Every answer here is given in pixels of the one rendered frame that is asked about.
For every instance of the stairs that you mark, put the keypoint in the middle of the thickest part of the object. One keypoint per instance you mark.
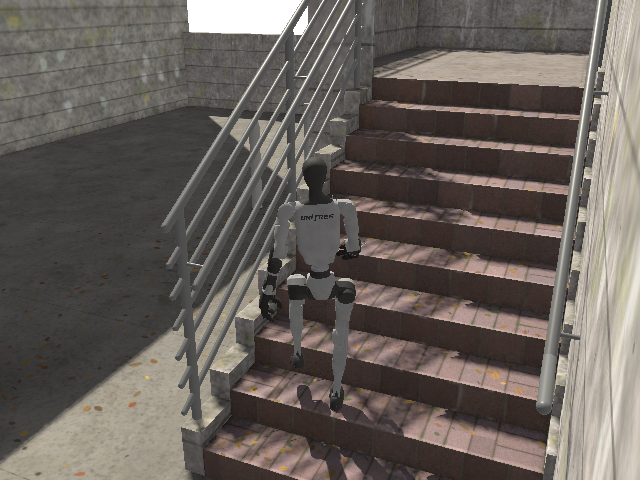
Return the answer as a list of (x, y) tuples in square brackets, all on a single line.
[(460, 190)]

